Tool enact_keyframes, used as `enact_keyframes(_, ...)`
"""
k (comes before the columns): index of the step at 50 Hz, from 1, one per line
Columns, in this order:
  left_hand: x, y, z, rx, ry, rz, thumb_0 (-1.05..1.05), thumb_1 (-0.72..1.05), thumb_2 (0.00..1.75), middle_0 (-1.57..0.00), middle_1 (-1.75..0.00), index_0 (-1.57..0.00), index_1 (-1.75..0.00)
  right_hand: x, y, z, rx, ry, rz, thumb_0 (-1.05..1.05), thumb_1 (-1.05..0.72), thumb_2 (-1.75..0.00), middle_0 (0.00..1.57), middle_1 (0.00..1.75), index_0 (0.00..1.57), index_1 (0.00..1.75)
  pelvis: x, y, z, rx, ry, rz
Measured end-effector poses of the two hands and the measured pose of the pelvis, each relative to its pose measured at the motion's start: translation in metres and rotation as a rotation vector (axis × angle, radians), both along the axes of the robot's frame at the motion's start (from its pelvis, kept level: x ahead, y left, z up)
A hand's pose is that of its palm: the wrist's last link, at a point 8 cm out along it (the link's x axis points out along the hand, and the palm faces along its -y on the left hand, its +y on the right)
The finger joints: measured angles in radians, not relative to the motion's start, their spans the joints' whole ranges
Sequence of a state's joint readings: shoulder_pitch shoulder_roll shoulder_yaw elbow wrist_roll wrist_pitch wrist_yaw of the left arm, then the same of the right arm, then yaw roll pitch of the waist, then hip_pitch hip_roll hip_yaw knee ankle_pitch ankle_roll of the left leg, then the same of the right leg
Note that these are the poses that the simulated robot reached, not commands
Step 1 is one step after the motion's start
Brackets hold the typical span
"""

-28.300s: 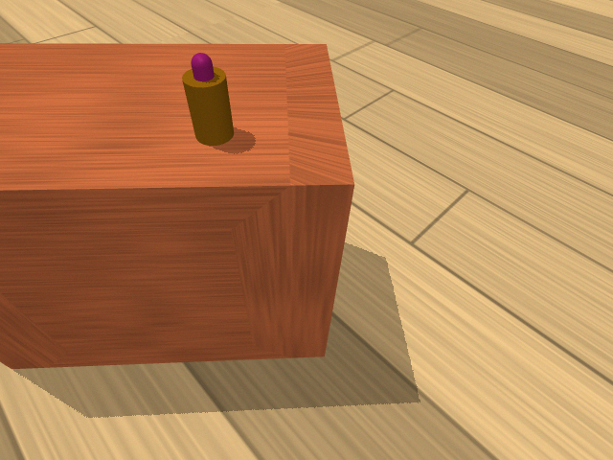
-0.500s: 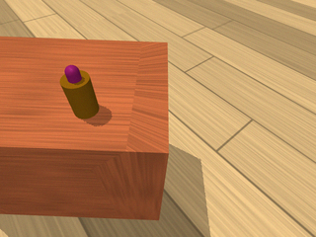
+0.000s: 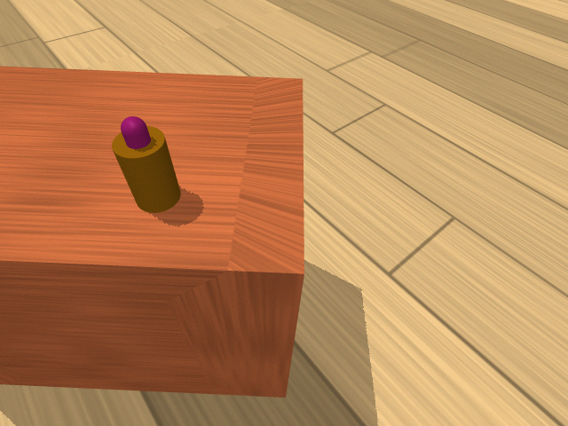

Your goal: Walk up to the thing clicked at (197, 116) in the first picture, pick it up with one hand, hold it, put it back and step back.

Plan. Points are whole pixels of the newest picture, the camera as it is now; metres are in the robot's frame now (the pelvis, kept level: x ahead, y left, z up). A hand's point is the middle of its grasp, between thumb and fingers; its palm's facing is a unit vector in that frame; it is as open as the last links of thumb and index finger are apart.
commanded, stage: stand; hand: left
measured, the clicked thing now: (146, 161) +0.47 +0.23 +0.10
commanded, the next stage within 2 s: step back in 0.52 s
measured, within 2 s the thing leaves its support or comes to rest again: neither
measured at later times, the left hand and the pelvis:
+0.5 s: hand out of the picture +0.05 +0.25 -0.16, palm faces -0.03 -0.94 -0.34, open 7.4 cm; pelvis -0.01 +0.00 +0.00, yaw +0 degrees
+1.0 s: hand out of the picture +0.05 +0.32 -0.19, palm faces +0.01 -0.93 -0.37, open 7.4 cm; pelvis -0.10 +0.05 -0.03, yaw +3 degrees
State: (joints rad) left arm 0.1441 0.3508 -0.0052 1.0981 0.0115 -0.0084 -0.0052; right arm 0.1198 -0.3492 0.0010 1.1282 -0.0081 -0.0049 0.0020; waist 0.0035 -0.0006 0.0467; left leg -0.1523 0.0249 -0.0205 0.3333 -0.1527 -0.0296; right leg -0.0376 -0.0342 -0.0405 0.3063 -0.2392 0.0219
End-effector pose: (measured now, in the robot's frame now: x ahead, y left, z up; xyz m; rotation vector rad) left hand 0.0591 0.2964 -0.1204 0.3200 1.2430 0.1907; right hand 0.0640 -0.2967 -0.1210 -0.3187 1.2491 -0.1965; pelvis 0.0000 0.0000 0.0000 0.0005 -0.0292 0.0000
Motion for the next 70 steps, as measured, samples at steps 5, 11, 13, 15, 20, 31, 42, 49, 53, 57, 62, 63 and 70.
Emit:
enact_keyframes(5,-0.004,0.000,-0.001,0.000,0.008,0.001,0.01,0.91,0.90,-0.20,-0.30,-0.20,-0.30,-0.002,0.000,0.000,0.000,0.004,0.000,0.01,-0.91,-0.90,0.20,0.30,0.20,0.30,-0.001,0.000,0.000,-0.001,0.001,-0.001)
enact_keyframes(11,-0.006,0.001,-0.001,-0.003,0.007,0.004,0.01,0.91,0.90,-0.20,-0.30,-0.20,-0.30,-0.004,0.001,0.001,-0.003,0.003,0.000,0.01,-0.91,-0.90,0.20,0.30,0.20,0.30,-0.002,0.001,0.000,-0.002,-0.003,-0.001)
enact_keyframes(13,-0.007,0.001,-0.002,-0.004,0.006,0.004,0.01,0.91,0.90,-0.20,-0.30,-0.20,-0.30,-0.004,0.001,0.001,-0.003,0.000,0.001,0.01,-0.91,-0.90,0.20,0.30,0.20,0.30,-0.003,0.001,0.000,-0.002,-0.004,-0.001)
enact_keyframes(15,-0.007,0.001,-0.001,-0.005,0.004,0.003,0.01,0.91,0.90,-0.20,-0.30,-0.20,-0.30,-0.004,0.001,0.001,-0.004,-0.003,0.001,0.01,-0.91,-0.90,0.20,0.30,0.20,0.30,-0.004,0.002,0.000,-0.002,-0.005,-0.001)
enact_keyframes(20,-0.008,0.002,-0.001,-0.004,-0.005,0.000,0.01,0.91,0.90,-0.20,-0.30,-0.20,-0.30,-0.004,0.002,0.002,-0.003,-0.013,0.001,0.01,-0.91,-0.90,0.20,0.30,0.20,0.30,-0.006,0.002,0.000,-0.002,-0.009,-0.001)
enact_keyframes(31,-0.015,0.011,-0.004,0.009,-0.009,0.031,0.01,0.91,0.90,-0.20,-0.30,-0.20,-0.30,-0.010,-0.004,-0.002,-0.011,-0.018,-0.010,0.01,-0.91,-0.90,0.20,0.30,0.21,0.30,-0.025,0.004,-0.007,-0.010,-0.005,0.007)
enact_keyframes(42,-0.029,0.038,-0.017,0.050,-0.055,-0.007,0.01,0.91,0.90,-0.20,-0.30,-0.20,-0.30,-0.032,-0.010,-0.011,-0.074,-0.040,0.005,0.01,-0.91,-0.90,0.20,0.30,0.20,0.30,-0.067,0.022,-0.030,-0.004,-0.009,0.028)
enact_keyframes(49,-0.021,0.063,-0.032,0.029,-0.133,-0.005,0.01,0.91,0.90,-0.20,-0.30,-0.20,-0.30,-0.081,0.020,-0.009,-0.106,0.025,0.037,0.01,-0.91,-0.90,0.20,0.30,0.20,0.30,-0.093,0.047,-0.037,-0.008,-0.004,0.047)
enact_keyframes(53,-0.035,0.064,-0.028,0.018,-0.122,-0.002,0.01,0.91,0.90,-0.20,-0.30,-0.20,-0.30,-0.102,0.034,0.000,-0.100,0.039,0.025,0.01,-0.91,-0.90,0.20,0.30,0.21,0.30,-0.106,0.050,-0.026,-0.020,0.009,0.032)
enact_keyframes(57,-0.062,0.064,-0.024,0.019,-0.073,-0.024,0.01,0.91,0.90,-0.20,-0.30,-0.20,-0.30,-0.110,0.040,0.003,-0.092,-0.013,0.014,0.01,-0.91,-0.90,0.20,0.30,0.21,0.30,-0.120,0.051,-0.021,-0.021,0.008,-0.004)
enact_keyframes(62,-0.097,0.059,-0.021,0.034,-0.024,-0.050,0.01,0.91,0.90,-0.20,-0.30,-0.20,-0.30,-0.119,0.036,-0.001,-0.073,-0.087,0.010,0.01,-0.90,-0.90,0.21,0.30,0.21,0.30,-0.144,0.046,-0.023,-0.014,0.005,-0.046)
enact_keyframes(63,-0.103,0.057,-0.021,0.038,-0.022,-0.054,0.01,0.91,0.90,-0.20,-0.30,-0.20,-0.30,-0.122,0.033,-0.004,-0.068,-0.098,0.009,0.01,-0.90,-0.90,0.21,0.30,0.21,0.30,-0.150,0.044,-0.025,-0.011,0.004,-0.052)
enact_keyframes(70,-0.158,0.040,-0.005,0.060,-0.035,-0.046,0.01,0.91,0.90,-0.20,-0.30,-0.20,-0.30,-0.151,0.012,-0.018,-0.037,-0.111,-0.019,0.01,-0.91,-0.90,0.20,0.30,0.21,0.30,-0.184,0.030,-0.027,0.005,-0.011,-0.052)
